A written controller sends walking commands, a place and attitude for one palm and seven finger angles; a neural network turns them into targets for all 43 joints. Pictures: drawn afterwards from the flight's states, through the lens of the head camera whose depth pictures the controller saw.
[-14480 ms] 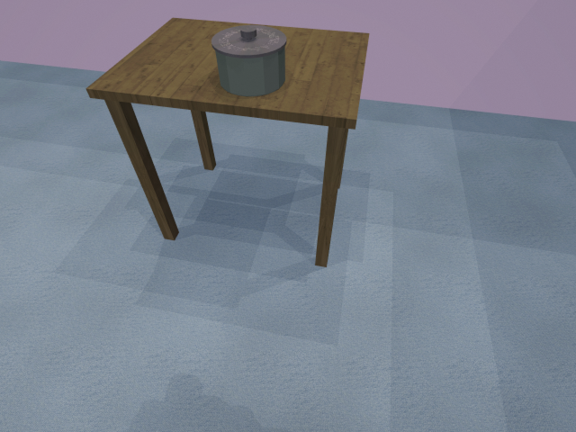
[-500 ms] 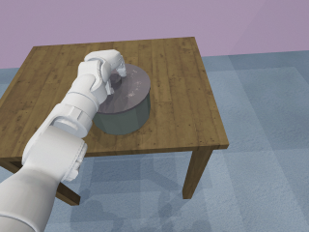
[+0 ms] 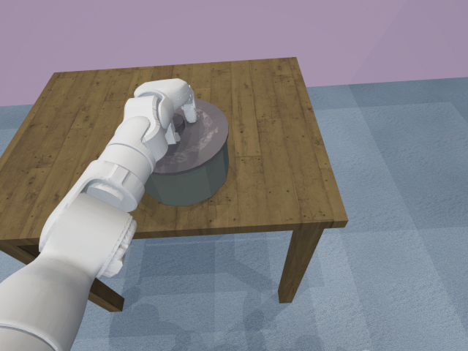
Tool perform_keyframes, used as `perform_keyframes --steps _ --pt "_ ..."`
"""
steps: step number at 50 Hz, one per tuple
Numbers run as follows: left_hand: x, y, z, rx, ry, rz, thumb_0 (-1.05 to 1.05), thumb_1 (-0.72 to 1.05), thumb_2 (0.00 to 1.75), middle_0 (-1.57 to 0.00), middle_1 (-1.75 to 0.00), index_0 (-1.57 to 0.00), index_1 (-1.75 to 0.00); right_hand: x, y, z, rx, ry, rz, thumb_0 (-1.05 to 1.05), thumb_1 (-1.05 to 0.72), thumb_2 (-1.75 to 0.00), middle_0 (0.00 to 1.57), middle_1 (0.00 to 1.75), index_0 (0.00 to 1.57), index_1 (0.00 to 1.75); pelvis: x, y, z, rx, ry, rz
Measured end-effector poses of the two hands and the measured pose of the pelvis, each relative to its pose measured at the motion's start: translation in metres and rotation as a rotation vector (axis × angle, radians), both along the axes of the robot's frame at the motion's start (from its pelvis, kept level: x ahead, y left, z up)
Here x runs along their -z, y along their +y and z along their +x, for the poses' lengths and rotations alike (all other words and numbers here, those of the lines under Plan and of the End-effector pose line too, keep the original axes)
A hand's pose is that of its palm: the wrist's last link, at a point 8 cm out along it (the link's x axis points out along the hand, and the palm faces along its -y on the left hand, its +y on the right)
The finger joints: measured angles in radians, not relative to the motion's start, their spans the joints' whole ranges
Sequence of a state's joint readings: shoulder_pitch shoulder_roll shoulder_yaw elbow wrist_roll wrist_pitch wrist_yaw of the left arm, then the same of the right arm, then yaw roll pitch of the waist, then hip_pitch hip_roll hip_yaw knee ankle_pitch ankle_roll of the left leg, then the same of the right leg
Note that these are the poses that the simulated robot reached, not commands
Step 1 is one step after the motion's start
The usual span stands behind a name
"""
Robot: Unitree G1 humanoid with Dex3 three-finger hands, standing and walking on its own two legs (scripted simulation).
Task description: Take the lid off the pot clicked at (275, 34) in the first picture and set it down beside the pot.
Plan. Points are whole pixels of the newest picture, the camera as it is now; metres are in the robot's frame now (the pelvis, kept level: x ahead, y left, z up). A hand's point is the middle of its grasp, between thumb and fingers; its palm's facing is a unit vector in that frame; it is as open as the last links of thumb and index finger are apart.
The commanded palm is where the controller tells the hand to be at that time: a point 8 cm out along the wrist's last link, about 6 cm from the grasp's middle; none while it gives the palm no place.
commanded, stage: close the fingers and squeeze the knob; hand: left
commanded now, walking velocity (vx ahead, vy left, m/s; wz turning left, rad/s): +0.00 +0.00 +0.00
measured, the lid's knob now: (173, 124) +0.51 +0.10 +0.11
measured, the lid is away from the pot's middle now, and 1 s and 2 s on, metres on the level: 0.00 0.00 0.01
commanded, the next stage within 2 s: lift the lid straight up in 1.08 s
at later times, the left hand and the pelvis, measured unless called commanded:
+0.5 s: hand (167, 125) +0.48 +0.10 +0.13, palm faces -0.37 -0.06 -0.93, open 7.3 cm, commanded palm +0.47 +0.11 +0.19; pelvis +0.00 +0.00 +0.00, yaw +0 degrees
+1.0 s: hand (166, 125) +0.48 +0.10 +0.13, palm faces -0.35 -0.06 -0.93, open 7.3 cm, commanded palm +0.47 +0.11 +0.19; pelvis -0.01 +0.00 +0.00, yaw -1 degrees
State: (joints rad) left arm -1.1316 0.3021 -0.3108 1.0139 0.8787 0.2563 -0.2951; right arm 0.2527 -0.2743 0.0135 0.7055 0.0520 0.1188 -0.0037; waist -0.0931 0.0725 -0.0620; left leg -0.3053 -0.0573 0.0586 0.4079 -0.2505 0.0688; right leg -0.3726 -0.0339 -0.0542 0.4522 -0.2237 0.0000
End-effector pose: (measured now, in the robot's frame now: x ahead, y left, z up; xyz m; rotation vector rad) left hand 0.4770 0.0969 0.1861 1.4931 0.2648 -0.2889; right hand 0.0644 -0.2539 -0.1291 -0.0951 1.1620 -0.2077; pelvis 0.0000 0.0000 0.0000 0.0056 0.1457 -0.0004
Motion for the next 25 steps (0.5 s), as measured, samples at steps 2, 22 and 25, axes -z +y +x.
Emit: perform_keyframes --steps 2,22,25 --pt "0.0003 0.0023 0.0001 -0.007 0.0 0.005 0.0 0.15 0.97 -0.63 -0.95 -0.64 -0.95 -0.0004 -0.0003 0.0004 0.002 -0.002 0.001 0.01 -0.91 -0.9 0.2 0.3 0.2 0.29 -0.0002 -0.0005 0.0004 0.001 -0.001 0.0" --pt "-0.001 0.0055 0.001 -0.003 0.018 0.003 0.01 0.27 0.72 -0.71 -0.99 -0.67 -0.95 -0.003 -0.0054 -0.004 0.011 0.008 -0.023 0.01 -0.91 -0.9 0.2 0.3 0.2 0.29 -0.0002 -0.0003 -0.0009 -0.002 0.0 -0.002" --pt "-0.0016 0.006 0.0013 -0.005 0.022 -0.002 0.01 0.29 0.67 -0.71 -0.97 -0.68 -0.94 -0.0029 -0.0043 -0.0065 0.013 0.014 -0.021 0.01 -0.91 -0.9 0.2 0.3 0.2 0.29 -0.0001 0.0 -0.0013 0.0 -0.002 -0.003"
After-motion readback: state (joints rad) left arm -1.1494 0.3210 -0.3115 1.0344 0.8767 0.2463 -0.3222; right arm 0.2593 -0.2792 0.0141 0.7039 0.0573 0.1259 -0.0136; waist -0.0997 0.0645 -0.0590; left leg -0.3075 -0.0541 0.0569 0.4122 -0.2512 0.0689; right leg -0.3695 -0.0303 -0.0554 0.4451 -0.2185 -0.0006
